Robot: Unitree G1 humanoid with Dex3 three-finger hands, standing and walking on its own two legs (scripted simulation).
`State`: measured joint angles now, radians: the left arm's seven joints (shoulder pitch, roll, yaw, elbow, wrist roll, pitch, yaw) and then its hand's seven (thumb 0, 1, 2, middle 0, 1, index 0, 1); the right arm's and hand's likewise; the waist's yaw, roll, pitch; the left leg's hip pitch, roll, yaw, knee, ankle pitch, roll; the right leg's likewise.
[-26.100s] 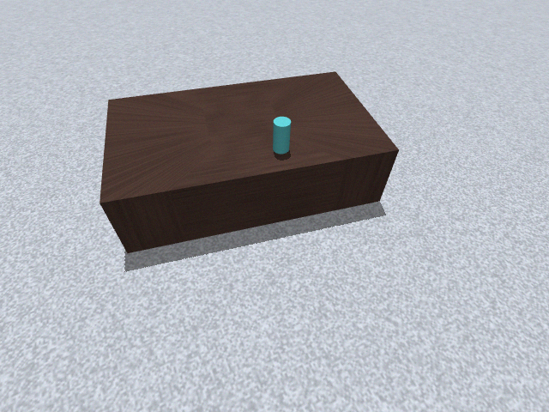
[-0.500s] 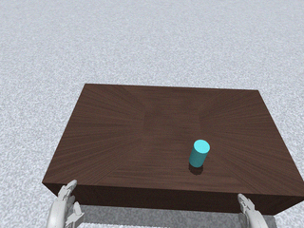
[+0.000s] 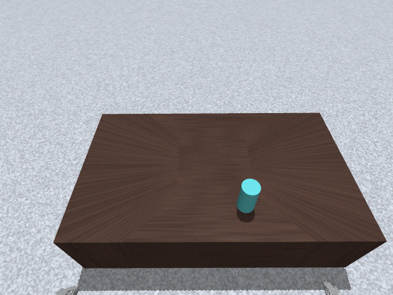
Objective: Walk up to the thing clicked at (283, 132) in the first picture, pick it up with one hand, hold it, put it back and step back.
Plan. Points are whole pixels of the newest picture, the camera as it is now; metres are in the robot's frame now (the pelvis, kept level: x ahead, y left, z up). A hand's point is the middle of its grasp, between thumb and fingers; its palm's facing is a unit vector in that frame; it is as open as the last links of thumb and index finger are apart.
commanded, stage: home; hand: right
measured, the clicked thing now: (248, 196) +0.53 -0.19 -0.35
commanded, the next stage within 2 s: stand in 0.34 s
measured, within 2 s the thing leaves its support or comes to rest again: neither
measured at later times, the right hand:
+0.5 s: hand out of the picture +0.04 -0.24 -0.13, palm faces -0.02 +0.94 -0.35, open 17.3 cm
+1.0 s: hand out of the picture +0.06 -0.22 -0.13, palm faces -0.03 +0.94 -0.33, open 7.9 cm
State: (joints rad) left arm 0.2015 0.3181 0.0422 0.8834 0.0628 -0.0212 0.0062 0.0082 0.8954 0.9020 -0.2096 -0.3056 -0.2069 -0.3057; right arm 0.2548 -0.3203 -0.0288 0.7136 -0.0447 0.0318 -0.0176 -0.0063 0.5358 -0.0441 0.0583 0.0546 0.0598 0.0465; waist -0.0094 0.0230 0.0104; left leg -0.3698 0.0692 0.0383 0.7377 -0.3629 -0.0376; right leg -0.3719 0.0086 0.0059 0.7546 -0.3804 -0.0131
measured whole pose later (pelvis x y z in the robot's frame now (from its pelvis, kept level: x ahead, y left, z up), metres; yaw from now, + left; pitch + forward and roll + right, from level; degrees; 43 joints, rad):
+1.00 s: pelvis +0.00 +0.02 +0.03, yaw +0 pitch -4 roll +0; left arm 0.12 0.33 0.01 1.18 0.02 0.00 0.00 0.00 0.90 0.90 -0.21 -0.30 -0.20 -0.30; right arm 0.14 -0.32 0.01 1.13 -0.02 -0.01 -0.01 0.00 -0.79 -0.87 0.21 0.30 0.21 0.29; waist 0.00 -0.01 0.05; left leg -0.12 0.04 0.05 0.36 -0.18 -0.02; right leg -0.11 -0.01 0.01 0.35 -0.18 0.02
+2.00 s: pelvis +0.02 +0.03 +0.04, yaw +1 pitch -2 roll +0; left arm 0.11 0.34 0.01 1.15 0.02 0.00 0.00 0.00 0.90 0.90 -0.21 -0.30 -0.20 -0.30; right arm 0.12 -0.34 0.01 1.14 -0.01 -0.01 0.00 0.01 -0.91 -0.89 0.21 0.30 0.21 0.30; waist 0.00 -0.01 0.05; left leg -0.10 0.02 0.04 0.33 -0.18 0.00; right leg -0.08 -0.03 0.00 0.31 -0.19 0.03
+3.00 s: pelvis +0.02 +0.03 +0.03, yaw +2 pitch -2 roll +0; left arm 0.11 0.35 0.02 1.12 0.01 0.00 0.00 0.00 0.90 0.90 -0.21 -0.30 -0.20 -0.30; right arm 0.10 -0.34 0.00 1.11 0.00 0.00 0.01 0.01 -0.91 -0.89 0.21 0.30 0.21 0.30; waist 0.00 -0.01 0.06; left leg -0.13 0.02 0.03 0.36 -0.20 0.00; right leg -0.10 -0.04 -0.02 0.33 -0.20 0.03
